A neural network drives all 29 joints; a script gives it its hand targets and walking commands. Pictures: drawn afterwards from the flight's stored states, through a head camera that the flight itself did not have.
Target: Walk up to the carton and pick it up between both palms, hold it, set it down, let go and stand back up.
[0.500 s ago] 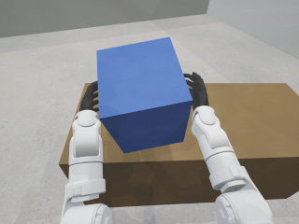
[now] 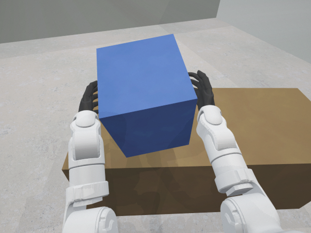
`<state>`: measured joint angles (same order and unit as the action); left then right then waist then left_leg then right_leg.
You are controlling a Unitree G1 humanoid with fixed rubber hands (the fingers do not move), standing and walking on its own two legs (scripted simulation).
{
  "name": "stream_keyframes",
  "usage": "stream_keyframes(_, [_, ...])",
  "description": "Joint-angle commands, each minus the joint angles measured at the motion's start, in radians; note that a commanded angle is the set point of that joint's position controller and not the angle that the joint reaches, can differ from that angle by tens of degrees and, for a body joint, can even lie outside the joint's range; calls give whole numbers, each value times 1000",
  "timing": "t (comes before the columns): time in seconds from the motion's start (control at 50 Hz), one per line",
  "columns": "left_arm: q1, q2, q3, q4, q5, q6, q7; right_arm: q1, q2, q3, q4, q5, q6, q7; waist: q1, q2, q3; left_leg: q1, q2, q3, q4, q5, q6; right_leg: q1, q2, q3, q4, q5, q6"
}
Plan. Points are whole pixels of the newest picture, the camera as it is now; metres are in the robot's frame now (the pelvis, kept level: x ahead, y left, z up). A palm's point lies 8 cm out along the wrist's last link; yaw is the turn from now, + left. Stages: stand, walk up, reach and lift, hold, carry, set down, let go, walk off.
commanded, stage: hold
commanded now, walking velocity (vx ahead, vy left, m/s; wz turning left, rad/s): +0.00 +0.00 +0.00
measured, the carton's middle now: (147, 101) +0.43 +0.00 +0.13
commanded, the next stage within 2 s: none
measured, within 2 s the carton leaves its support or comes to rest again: neither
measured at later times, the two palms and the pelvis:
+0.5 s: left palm (87, 113) +0.36 +0.15 +0.16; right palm (203, 103) +0.36 -0.13 +0.17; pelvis +0.00 +0.00 +0.00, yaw +0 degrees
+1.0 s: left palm (87, 113) +0.36 +0.15 +0.16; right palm (203, 104) +0.36 -0.13 +0.17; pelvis +0.01 +0.00 +0.00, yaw +0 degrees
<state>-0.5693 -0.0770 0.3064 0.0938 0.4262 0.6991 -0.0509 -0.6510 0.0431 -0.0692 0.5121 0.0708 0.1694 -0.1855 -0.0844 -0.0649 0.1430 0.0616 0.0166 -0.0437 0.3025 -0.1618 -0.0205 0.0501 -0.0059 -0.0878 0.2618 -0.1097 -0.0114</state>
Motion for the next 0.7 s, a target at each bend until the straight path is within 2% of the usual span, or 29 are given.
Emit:
stream_keyframes(0.0, [-631,-428,-404,-123,-158,-91,-161,-600,446,337,-213,38,-56,126,-5,66,-415,-23,-54,105,-37,173,7,173,33,-47,-3,88,41])
stream_keyframes(0.68, [-584,-421,-431,-181,-162,-88,-160,-554,429,373,-263,52,-63,115,-14,76,-416,6,-50,99,-16,268,-7,198,38,-51,3,145,38])
